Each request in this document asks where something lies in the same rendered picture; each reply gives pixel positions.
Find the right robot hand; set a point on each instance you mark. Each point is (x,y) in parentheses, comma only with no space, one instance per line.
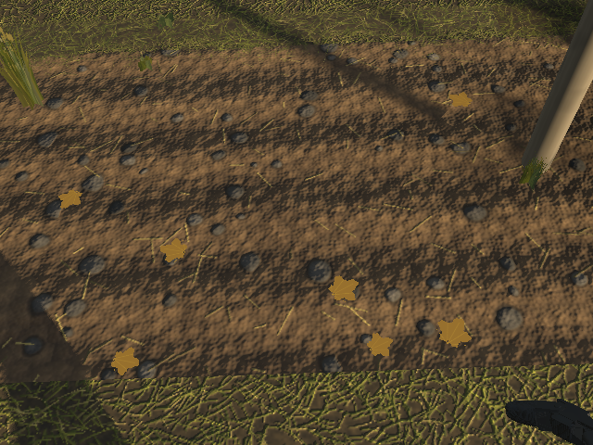
(563,418)

